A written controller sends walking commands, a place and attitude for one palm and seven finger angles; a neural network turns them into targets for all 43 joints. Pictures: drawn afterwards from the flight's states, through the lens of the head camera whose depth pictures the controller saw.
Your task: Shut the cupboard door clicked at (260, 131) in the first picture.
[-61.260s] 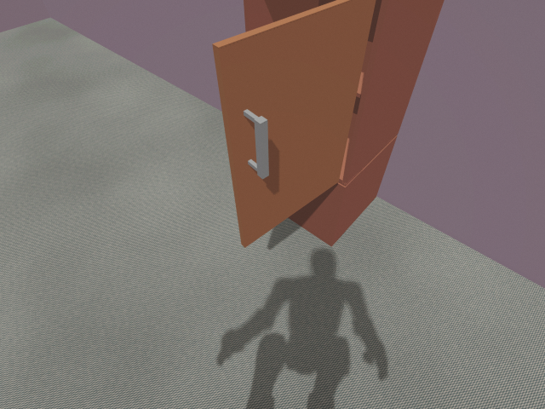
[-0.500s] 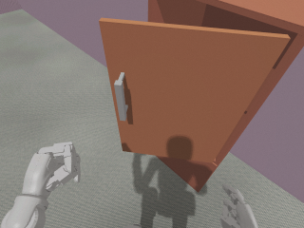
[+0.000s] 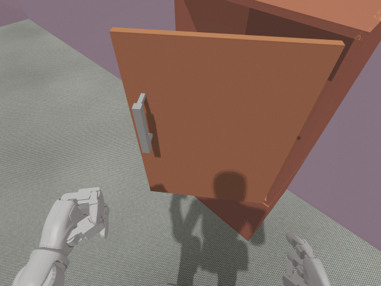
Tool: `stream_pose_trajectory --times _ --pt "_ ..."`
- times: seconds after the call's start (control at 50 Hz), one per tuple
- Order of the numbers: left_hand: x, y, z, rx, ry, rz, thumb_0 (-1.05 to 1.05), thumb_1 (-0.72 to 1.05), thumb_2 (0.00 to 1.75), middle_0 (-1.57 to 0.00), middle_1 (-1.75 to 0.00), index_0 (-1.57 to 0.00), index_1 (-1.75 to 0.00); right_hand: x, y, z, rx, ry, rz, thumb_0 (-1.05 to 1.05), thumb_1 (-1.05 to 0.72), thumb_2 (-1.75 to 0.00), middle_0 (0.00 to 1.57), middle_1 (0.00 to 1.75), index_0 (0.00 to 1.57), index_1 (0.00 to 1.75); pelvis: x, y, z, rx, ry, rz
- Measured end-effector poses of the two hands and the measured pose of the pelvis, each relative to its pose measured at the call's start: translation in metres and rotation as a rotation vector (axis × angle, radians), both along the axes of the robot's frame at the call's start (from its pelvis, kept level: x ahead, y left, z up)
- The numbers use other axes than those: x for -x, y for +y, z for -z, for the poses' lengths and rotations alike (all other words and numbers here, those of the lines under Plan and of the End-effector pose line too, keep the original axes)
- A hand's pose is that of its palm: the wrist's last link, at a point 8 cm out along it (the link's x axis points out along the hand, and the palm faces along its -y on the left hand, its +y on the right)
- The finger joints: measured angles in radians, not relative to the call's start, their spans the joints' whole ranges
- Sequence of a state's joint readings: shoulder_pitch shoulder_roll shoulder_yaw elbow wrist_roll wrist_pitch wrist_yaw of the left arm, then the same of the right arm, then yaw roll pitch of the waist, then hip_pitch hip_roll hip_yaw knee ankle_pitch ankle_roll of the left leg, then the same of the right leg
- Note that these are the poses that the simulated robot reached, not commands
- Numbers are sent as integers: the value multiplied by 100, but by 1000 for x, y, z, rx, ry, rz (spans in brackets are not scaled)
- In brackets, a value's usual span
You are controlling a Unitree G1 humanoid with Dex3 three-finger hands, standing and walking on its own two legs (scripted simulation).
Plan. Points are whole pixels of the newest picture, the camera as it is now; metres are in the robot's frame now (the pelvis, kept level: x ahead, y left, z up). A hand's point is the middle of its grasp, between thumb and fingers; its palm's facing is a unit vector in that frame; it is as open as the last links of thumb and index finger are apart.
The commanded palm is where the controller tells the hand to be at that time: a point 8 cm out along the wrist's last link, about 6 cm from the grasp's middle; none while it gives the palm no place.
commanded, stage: bring the fist close to the handle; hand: left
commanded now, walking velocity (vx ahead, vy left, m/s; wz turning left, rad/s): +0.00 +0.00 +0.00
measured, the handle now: (144, 124) +0.46 +0.15 +0.08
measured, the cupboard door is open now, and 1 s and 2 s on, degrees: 36 36 32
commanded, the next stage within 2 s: push the door shut along its arc in 1.40 s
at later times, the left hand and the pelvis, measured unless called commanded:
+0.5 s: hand (122, 182) +0.29 +0.16 +0.09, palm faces -0.03 -1.00 -0.02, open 3.1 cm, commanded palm +0.27 +0.21 +0.08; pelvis +0.01 -0.01 +0.00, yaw -1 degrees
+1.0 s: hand (148, 163) +0.35 +0.12 +0.07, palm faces -0.07 -1.00 -0.01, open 3.1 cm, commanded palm +0.34 +0.17 +0.08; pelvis +0.02 -0.01 +0.00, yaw -1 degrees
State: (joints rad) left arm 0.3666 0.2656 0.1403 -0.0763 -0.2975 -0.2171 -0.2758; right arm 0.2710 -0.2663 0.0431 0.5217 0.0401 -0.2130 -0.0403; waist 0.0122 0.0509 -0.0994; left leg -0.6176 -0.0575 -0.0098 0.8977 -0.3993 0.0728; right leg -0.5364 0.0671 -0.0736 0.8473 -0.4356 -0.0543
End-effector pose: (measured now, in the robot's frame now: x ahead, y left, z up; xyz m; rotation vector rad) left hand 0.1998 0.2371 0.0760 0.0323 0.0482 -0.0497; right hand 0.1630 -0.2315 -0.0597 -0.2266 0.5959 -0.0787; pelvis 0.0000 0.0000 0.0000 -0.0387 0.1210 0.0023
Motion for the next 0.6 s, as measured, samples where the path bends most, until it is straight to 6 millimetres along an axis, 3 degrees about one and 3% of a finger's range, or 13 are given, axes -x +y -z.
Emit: stream_pose_trajectory --times 0.1,0.2,0.36,0.52,0.6 --pt "-3 -5 -3 -9 -18 -4 2 89 90 -130 -150 -130 -150 -5 -2 -1 4 -8 -2 1 -90 -89 21 30 20 30 -2 -5 0 -4 -1 2" --pt "-23 1 -16 -18 -121 -50 2 89 90 -130 -150 -130 -150 -8 -6 5 5 14 -15 1 -90 -89 21 30 20 30 -3 -10 3 -4 9 -4" --pt "-53 -23 2 15 1 46 2 90 90 -129 -150 -130 -150 -2 -14 10 -1 52 32 1 -90 -89 21 30 20 30 -10 -10 0 -11 24 8" --pt "-74 -22 -12 12 -91 -20 2 89 90 -129 -150 -130 -150 4 -19 11 -1 93 53 1 -90 -89 20 30 20 30 -15 -11 -1 -22 27 22" --pt "-79 -28 -6 11 -59 4 2 90 90 -129 -150 -130 -150 5 -19 14 -6 109 54 1 -90 -89 20 30 20 30 -16 -9 -2 -20 30 17"
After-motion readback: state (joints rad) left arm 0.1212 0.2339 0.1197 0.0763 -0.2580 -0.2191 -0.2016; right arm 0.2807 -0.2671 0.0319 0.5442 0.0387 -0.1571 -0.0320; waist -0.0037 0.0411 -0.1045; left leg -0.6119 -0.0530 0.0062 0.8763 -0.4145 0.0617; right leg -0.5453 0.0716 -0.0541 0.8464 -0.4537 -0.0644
